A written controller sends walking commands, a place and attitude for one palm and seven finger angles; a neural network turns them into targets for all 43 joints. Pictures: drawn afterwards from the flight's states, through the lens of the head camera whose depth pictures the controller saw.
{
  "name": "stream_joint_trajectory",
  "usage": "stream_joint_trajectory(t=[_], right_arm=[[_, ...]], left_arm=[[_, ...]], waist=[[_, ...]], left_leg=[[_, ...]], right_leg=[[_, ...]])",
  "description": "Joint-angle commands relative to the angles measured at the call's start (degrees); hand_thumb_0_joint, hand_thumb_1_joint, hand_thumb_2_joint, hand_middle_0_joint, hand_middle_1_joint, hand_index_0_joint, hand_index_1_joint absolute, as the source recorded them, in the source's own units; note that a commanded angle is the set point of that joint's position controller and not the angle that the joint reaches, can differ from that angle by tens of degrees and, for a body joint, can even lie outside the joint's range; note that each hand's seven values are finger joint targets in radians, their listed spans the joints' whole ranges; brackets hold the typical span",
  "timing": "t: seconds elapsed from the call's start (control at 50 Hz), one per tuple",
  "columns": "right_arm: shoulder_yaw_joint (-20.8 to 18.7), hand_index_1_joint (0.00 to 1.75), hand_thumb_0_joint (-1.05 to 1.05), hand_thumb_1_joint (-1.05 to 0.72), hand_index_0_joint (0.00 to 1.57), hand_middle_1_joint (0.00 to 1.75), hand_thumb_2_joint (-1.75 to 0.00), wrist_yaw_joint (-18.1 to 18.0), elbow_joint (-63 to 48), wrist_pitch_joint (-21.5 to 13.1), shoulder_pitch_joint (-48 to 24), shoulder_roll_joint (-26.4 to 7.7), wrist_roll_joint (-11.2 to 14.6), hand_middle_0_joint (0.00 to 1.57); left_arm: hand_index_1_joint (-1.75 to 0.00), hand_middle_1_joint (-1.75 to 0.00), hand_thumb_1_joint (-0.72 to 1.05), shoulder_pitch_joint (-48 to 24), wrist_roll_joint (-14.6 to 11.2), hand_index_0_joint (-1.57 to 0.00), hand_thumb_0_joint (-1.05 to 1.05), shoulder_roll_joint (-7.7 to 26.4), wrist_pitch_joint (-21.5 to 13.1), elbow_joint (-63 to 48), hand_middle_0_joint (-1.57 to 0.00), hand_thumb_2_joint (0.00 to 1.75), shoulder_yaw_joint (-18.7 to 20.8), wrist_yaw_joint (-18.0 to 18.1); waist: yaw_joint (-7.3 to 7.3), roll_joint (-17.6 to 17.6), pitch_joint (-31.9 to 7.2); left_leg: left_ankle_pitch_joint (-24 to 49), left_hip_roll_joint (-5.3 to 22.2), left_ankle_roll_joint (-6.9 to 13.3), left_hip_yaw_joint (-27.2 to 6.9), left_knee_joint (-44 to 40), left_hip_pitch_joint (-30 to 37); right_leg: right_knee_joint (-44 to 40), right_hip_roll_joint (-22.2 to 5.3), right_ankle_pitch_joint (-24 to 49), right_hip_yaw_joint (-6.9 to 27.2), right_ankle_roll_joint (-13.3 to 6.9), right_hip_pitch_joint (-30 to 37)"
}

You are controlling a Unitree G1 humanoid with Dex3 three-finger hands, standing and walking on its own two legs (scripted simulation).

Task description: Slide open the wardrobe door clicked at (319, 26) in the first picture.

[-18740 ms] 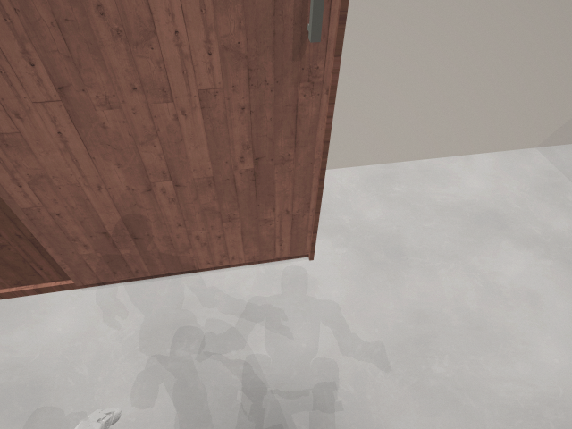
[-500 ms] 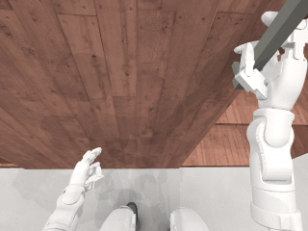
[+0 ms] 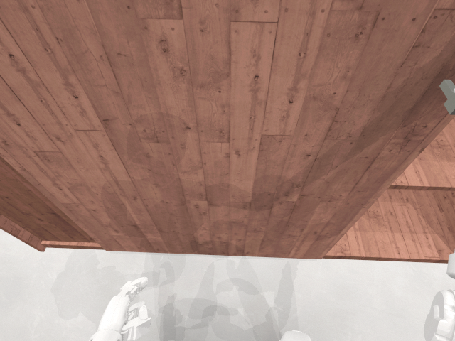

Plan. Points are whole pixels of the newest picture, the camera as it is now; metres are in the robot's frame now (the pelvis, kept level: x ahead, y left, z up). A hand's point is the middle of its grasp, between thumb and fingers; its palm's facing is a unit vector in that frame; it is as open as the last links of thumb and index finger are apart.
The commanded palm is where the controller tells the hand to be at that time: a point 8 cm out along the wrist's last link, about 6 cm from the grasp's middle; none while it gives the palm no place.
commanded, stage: stop walking and hold the door there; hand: right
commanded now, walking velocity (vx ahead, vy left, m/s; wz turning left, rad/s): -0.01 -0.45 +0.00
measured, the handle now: out of the picture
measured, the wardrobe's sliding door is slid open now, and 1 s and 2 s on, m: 0.60 0.60 0.60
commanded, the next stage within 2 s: none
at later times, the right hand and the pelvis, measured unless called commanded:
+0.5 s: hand out of the picture +0.40 -0.30 +0.25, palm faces +0.57 +0.80 -0.19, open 6.8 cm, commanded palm +0.36 -0.32 +0.22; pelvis -0.01 +0.02 +0.01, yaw +5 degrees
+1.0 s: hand out of the picture +0.40 -0.30 +0.25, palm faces +0.54 +0.82 -0.18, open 6.7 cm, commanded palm +0.36 -0.32 +0.22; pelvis -0.02 +0.01 +0.02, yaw +7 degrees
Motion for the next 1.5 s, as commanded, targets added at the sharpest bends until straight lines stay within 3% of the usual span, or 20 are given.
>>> stream_joint_trajectory(t=[0.0, 0.12, 0.16, 0.18, 0.2, 0.26, 0.36, 0.42, 0.48, 0.58, 0.64, 0.82, 1.04, 1.12, 1.22, 1.26, 1.32, 1.38, 1.4, 1.48], right_arm=[[-11.09, 1.40, 0.00, -0.90, 0.45, 1.40, -0.90, -0.83, -9.77, -3.76, -18.49, -24.33, -1.95, 0.45], [-7.52, 1.40, 0.00, -0.90, 0.45, 1.40, -0.90, -1.37, -6.45, -3.99, -17.92, -17.85, -1.88, 0.45], [-1.73, 1.40, 0.00, -0.90, 0.45, 1.40, -0.90, -0.88, -9.95, -5.19, -18.14, -12.55, -1.14, 0.45], [2.36, 1.40, 0.00, -0.90, 0.45, 1.40, -0.90, -0.33, -8.50, -5.10, -15.33, -7.90, -0.93, 0.45], [-0.39, 1.40, 0.00, -0.90, 0.45, 1.40, -0.90, -0.94, -8.71, -5.12, -15.43, -11.24, -1.80, 0.45], [-2.49, 1.40, 0.00, -0.90, 0.45, 1.40, -0.90, -1.89, -8.03, -4.45, -15.57, -15.20, -1.80, 0.45], [-6.86, 1.40, 0.00, -0.90, 0.45, 1.40, -0.90, -2.11, -1.67, -2.72, -12.81, -20.93, -1.48, 0.45], [-8.06, 1.40, 0.00, -0.90, 0.45, 1.40, -0.90, -1.80, 2.36, -3.14, -13.76, -23.97, -2.37, 0.45], [-10.55, 1.40, 0.00, -0.90, 0.45, 1.40, -0.90, -2.09, 4.08, -2.55, -15.06, -25.74, -1.86, 0.45], [-7.64, 1.40, 0.00, -0.90, 0.45, 1.40, -0.90, -1.63, 5.64, -2.15, -11.57, -22.02, -2.01, 0.45], [-3.49, 1.40, 0.00, -0.90, 0.45, 1.40, -0.90, -1.25, 3.38, -2.62, -12.80, -18.15, -1.38, 0.45], [-3.97, 1.40, 0.00, -0.90, 0.45, 1.40, -0.90, -1.67, 9.02, -2.84, -14.95, -20.14, -2.03, 0.45], [-4.16, 1.40, 0.00, -0.90, 0.45, 1.40, -0.90, -0.90, 11.46, -3.59, -14.11, -20.79, -1.82, 0.45], [-6.78, 1.40, 0.00, -0.90, 0.45, 1.40, -0.90, -1.44, 12.80, -3.75, -14.44, -24.26, -2.52, 0.45], [-6.70, 1.40, 0.00, -0.90, 0.45, 1.40, -0.90, -1.04, 11.37, -3.38, -17.92, -23.66, -2.47, 0.45], [-9.90, 1.40, 0.00, -0.90, 0.45, 1.40, -0.90, -1.22, 12.12, -3.39, -17.14, -27.16, -2.90, 0.45], [-2.80, 1.40, 0.00, -0.90, 0.45, 1.40, -0.90, -0.88, 4.48, -3.95, -21.72, -19.30, -1.64, 0.45], [2.73, 1.40, 0.00, -0.90, 0.45, 1.40, -0.90, 0.40, 3.80, -4.93, -21.66, -11.61, -1.08, 0.45], [4.41, 1.40, 0.00, -0.90, 0.45, 1.40, -0.90, 0.80, 0.33, -5.77, -24.55, -9.96, -1.48, 0.45], [5.11, 1.40, 0.00, -0.90, 0.45, 1.40, -0.90, 0.85, 0.56, -4.16, -27.56, -9.58, -0.99, 0.45]], left_arm=[[-0.30, -0.30, 0.90, -5.37, -1.10, -0.20, 0.00, 10.11, -2.20, -7.29, -0.20, 0.90, 3.43, 3.95], [-0.30, -0.30, 0.90, -4.31, 0.12, -0.20, 0.00, 12.37, -0.97, -5.67, -0.20, 0.90, 4.27, 5.52], [-0.30, -0.30, 0.90, -3.70, -0.37, -0.20, 0.00, 15.50, -1.22, -7.03, -0.20, 0.90, 5.48, 5.15], [-0.30, -0.30, 0.90, -2.26, -0.59, -0.20, 0.00, 14.29, -1.42, -7.77, -0.20, 0.90, 4.91, 4.22], [-0.30, -0.30, 0.90, -2.40, 0.16, -0.20, 0.00, 14.42, -1.93, -7.76, -0.20, 0.90, 5.04, 4.24], [-0.30, -0.30, 0.90, -0.91, -0.01, -0.20, 0.00, 14.33, -2.50, -6.46, -0.20, 0.90, 4.49, 5.12], [-0.30, -0.30, 0.90, 0.60, -0.07, -0.20, 0.00, 15.14, -2.06, -6.78, -0.20, 0.90, 3.24, 5.69], [-0.30, -0.30, 0.90, 0.91, 0.78, -0.20, 0.00, 14.54, -1.19, -7.44, -0.20, 0.90, 3.17, 5.91], [-0.30, -0.30, 0.90, 1.45, -0.46, -0.20, 0.00, 14.44, -1.31, -6.62, -0.20, 0.90, 3.57, 6.00], [-0.30, -0.30, 0.90, 1.93, -0.50, -0.20, 0.00, 15.31, -0.65, -5.13, -0.20, 0.90, 3.76, 6.64], [-0.30, -0.30, 0.90, 0.94, -0.32, -0.20, 0.00, 15.37, -0.21, -5.33, -0.20, 0.90, 3.30, 6.60], [-0.30, -0.30, 0.90, 2.45, 0.07, -0.20, 0.00, 15.23, -0.09, -5.09, -0.20, 0.90, 3.31, 6.51], [-0.30, -0.30, 0.90, 2.80, -0.30, -0.20, 0.00, 15.55, 0.40, -4.64, -0.20, 0.90, 3.32, 6.92], [-0.30, -0.30, 0.90, 3.26, -0.25, -0.20, 0.00, 15.67, 1.23, -5.12, -0.20, 0.90, 4.04, 6.50], [-0.30, -0.30, 0.90, 1.98, -0.41, -0.20, 0.00, 14.79, 0.53, -4.85, -0.20, 0.90, 4.10, 5.97], [-0.30, -0.30, 0.90, 1.68, 0.30, -0.20, 0.00, 14.96, 0.83, -3.62, -0.20, 0.90, 3.70, 6.53], [-0.30, -0.30, 0.90, -1.12, -0.14, -0.20, 0.00, 14.10, 1.12, -4.86, -0.20, 0.90, 3.71, 6.97], [-0.30, -0.30, 0.90, 0.69, -0.22, -0.20, 0.00, 14.56, 1.18, -6.13, -0.20, 0.90, 3.86, 5.93], [-0.30, -0.30, 0.90, 0.10, 0.41, -0.20, 0.00, 13.81, 0.29, -6.52, -0.20, 0.90, 3.51, 5.50], [-0.30, -0.30, 0.90, 2.27, -0.01, -0.20, 0.00, 13.81, -1.63, -4.35, -0.20, 0.90, 3.42, 5.02]], waist=[[0.23, 22.23, -28.06], [3.50, 14.82, -27.99], [2.99, -8.03, -27.62], [3.82, -15.71, -28.51], [3.70, -17.55, -25.91], [3.28, -9.53, -22.07], [2.53, -10.62, -22.28], [4.14, 2.12, -21.55], [2.47, 12.21, -22.50], [2.27, 0.61, -23.66], [2.81, -6.86, -21.02], [3.28, -1.69, -19.41], [3.11, -2.75, -20.43], [2.95, 2.85, -20.51], [1.86, 12.58, -19.08], [2.52, 10.07, -19.60], [2.96, 6.11, -21.47], [3.46, -8.12, -24.24], [3.35, -10.34, -23.53], [3.93, -4.93, -26.47]], left_leg=[[64.17, 17.85, 12.99, -16.18, 0.48, 26.92], [40.73, 12.29, 6.44, -5.34, 2.42, 10.23], [4.36, 2.81, 2.27, -0.01, 9.31, -3.62], [-18.79, -2.03, 2.38, 0.28, 18.15, -8.03], [-20.22, -2.37, 2.95, -1.15, 25.06, -10.03], [-12.86, -1.24, 2.14, -0.90, 20.32, -10.51], [-2.13, -2.01, 2.59, 1.75, -3.56, 2.19], [19.27, 10.37, 7.66, -12.95, -10.41, 6.52], [32.71, 13.06, 9.57, -13.86, -8.22, 10.95], [21.69, 3.60, 3.39, -4.99, -3.15, 5.37], [3.92, -1.05, 2.73, -2.21, -1.81, 1.14], [1.14, 2.44, 4.57, -6.59, -8.61, 0.20], [6.67, 0.91, 3.32, -4.24, -6.18, 0.10], [16.46, 9.32, 5.73, -10.45, -8.32, 2.38], [34.60, 22.18, 11.94, -14.25, -6.67, 8.00], [38.53, 20.16, 9.50, -8.88, -3.68, 6.40], [32.06, 13.19, 4.09, -1.88, 2.63, 2.38], [-9.01, -0.51, 0.47, 1.95, 17.25, -4.62], [-18.71, -1.93, 1.36, 0.69, 24.27, -7.47], [-12.88, -2.79, 1.49, -2.08, 22.81, -11.27]], right_leg=[[23.06, 12.78, -15.77, 0.11, -3.83, -16.29], [-13.70, 14.95, 12.10, -7.09, -3.37, 10.04], [-16.13, 1.63, 37.82, 4.26, -8.19, 20.36], [-20.43, -1.88, 36.17, 10.43, -10.46, 21.29], [-23.91, -3.71, 27.36, 13.87, -11.98, 18.12], [-19.57, -1.32, 36.84, 7.23, -14.12, 18.47], [-17.01, 2.45, 27.28, -0.03, -10.20, 13.24], [-9.15, 10.13, 10.09, -4.86, -4.91, 4.24], [-3.30, 13.23, -0.77, -1.32, -4.89, -0.94], [-15.21, 6.95, 31.83, 0.80, -7.00, 12.32], [-19.57, 2.56, 29.04, 7.12, -9.45, 12.24], [-17.48, 7.49, 9.50, 0.69, -6.65, 7.09], [-18.15, 5.81, 18.82, 2.21, -7.31, 10.02], [-9.20, 9.86, 19.28, -1.07, -5.55, 5.43], [3.50, 13.19, -7.01, 3.28, -4.35, -5.17], [-4.11, 13.43, -1.41, 1.03, -3.75, 0.07], [-15.77, 10.75, 25.37, -1.91, -3.89, 10.11], [-18.50, -0.80, 49.25, 10.65, -11.31, 13.51], [-20.98, -2.78, 45.56, 13.18, -13.29, 13.30], [-17.94, -1.22, 42.89, 10.71, -13.91, 22.68]])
